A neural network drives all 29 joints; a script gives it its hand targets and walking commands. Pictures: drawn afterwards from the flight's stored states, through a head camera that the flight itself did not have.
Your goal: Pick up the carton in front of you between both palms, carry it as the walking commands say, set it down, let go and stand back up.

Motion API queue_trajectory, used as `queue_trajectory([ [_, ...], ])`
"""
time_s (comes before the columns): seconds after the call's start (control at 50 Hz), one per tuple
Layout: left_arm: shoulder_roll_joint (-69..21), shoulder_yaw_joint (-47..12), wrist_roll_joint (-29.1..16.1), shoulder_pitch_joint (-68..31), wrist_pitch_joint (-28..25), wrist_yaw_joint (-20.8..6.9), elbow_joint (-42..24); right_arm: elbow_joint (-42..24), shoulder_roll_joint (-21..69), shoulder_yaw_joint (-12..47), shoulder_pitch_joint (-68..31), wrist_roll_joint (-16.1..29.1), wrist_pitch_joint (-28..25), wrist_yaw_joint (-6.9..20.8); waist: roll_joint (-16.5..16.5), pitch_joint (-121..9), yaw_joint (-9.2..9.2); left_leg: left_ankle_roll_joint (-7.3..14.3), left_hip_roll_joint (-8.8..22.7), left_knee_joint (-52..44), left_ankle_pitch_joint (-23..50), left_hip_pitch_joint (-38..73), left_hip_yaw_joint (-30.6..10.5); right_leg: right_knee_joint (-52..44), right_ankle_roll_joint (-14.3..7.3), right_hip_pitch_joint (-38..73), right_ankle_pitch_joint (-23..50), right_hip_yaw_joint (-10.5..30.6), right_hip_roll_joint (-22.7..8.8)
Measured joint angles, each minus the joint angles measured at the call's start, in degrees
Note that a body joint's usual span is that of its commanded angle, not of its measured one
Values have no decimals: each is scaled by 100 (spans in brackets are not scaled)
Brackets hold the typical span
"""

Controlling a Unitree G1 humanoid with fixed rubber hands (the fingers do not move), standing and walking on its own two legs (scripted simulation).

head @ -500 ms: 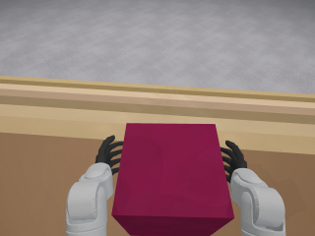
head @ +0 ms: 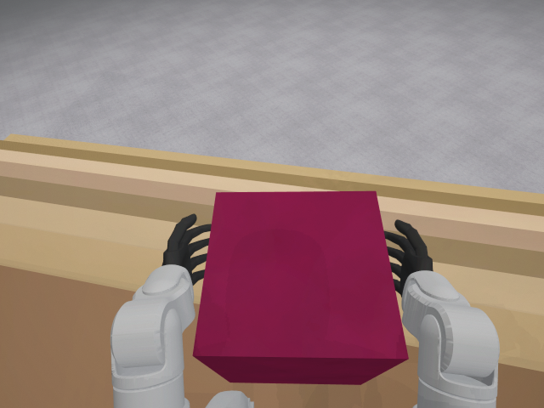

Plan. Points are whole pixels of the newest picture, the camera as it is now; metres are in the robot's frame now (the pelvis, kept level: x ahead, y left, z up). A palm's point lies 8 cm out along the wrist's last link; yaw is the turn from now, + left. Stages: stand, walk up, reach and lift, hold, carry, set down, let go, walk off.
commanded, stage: carry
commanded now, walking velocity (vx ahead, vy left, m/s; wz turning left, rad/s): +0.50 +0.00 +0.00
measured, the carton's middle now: (295, 297) +0.26 +0.01 +0.02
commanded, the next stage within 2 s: none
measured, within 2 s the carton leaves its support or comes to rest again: neither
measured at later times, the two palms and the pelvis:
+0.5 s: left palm (229, 106) +0.67 +0.16 +0.07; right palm (371, 113) +0.64 -0.14 +0.07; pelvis +0.31 +0.04 -0.01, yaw -2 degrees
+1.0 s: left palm (259, 84) +0.97 +0.13 -0.05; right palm (358, 78) +1.00 -0.17 -0.05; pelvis +0.65 -0.05 -0.19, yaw -1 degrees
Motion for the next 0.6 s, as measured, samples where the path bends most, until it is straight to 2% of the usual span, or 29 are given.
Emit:
queue_trajectory([
  [0.08,-43,247,-11,-458,-140,1,407,403,39,-189,-439,-32,-154,-1,-42,-90,-49,-45,105,-874,545,-699,110,-364,67,557,-214,95,31],
  [0.16,31,413,15,-1098,-307,7,1043,983,-86,-383,-1039,-9,-299,-22,-47,-157,-101,-28,125,-2018,1046,-914,244,-419,176,1024,-608,193,61],
  [0.28,220,555,25,-1944,-389,124,2001,1992,-354,-628,-1898,169,-400,-97,-83,-113,-187,249,-194,-3648,1349,-395,582,-117,455,1719,-1503,286,67],
  [0.32,295,657,27,-2146,-405,139,2187,2339,-351,-698,-2203,176,-478,-108,-133,-19,-315,349,-370,-3860,1390,-53,673,759,501,1644,-1871,341,-48],
  [0.34,359,697,0,-2243,-441,138,2293,2491,-325,-725,-2318,157,-560,-119,-229,60,-398,393,-422,-3540,1211,-112,700,1606,477,1341,-1753,537,-110],
  [0.4,394,839,-49,-2347,-482,145,2423,2724,-293,-743,-2462,181,-666,-187,-236,337,-557,452,-483,-3243,606,-6,681,4058,347,139,-1567,1275,185],
  [0.44,270,931,3,-2337,-492,156,2319,2644,-279,-782,-2410,241,-707,-202,-193,496,-588,404,-517,-3447,529,211,671,4535,300,-525,-1332,1433,218],
  [0.48,134,998,60,-2296,-536,156,2109,2475,-243,-841,-2357,303,-774,-203,-151,625,-598,438,-549,-3633,441,422,666,4307,314,-1034,-1150,1497,136],
  [0.54,3,1006,80,-2159,-654,145,1718,2137,-166,-890,-2257,381,-891,-204,-103,716,-594,448,-568,-3744,205,693,636,3399,354,-1522,-1136,1548,15],
  [0.6,-48,967,64,-1991,-732,118,1376,1821,-92,-869,-2153,403,-938,-204,-80,672,-575,391,-565,-3638,-160,930,574,2841,327,-1828,-641,1469,-32],
])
